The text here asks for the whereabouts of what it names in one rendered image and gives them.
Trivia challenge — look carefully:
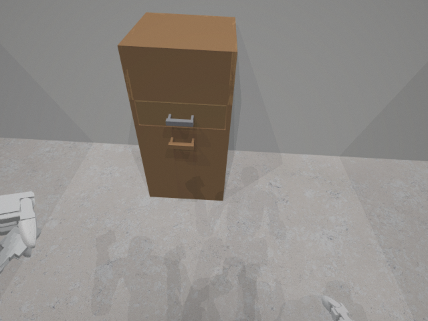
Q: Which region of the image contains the cabinet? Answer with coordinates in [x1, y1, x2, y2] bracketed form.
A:
[118, 12, 237, 201]

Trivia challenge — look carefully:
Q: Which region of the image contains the left robot hand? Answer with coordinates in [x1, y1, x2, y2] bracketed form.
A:
[0, 191, 41, 274]

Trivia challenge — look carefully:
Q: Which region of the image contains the drawer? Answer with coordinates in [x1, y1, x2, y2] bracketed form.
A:
[135, 100, 226, 129]

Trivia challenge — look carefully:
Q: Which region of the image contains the handle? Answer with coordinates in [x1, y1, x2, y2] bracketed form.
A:
[166, 114, 194, 127]
[169, 142, 194, 150]

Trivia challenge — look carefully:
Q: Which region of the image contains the right robot hand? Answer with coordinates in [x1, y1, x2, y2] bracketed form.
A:
[322, 296, 354, 321]

